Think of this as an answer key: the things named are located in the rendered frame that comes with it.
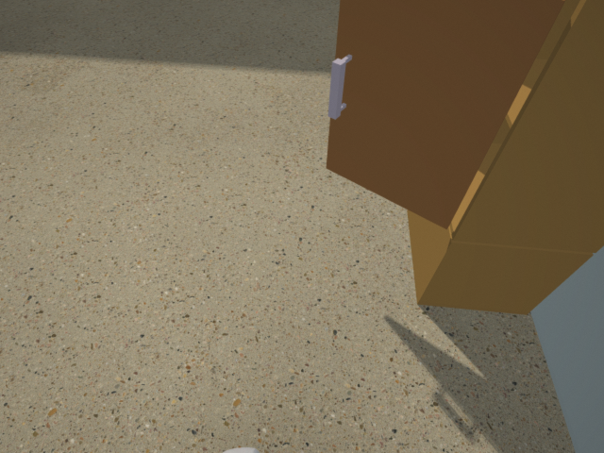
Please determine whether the handle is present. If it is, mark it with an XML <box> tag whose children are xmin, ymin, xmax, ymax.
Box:
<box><xmin>328</xmin><ymin>55</ymin><xmax>352</xmax><ymax>120</ymax></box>

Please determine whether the cupboard door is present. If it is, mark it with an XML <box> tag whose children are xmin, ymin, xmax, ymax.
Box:
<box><xmin>327</xmin><ymin>0</ymin><xmax>565</xmax><ymax>229</ymax></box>

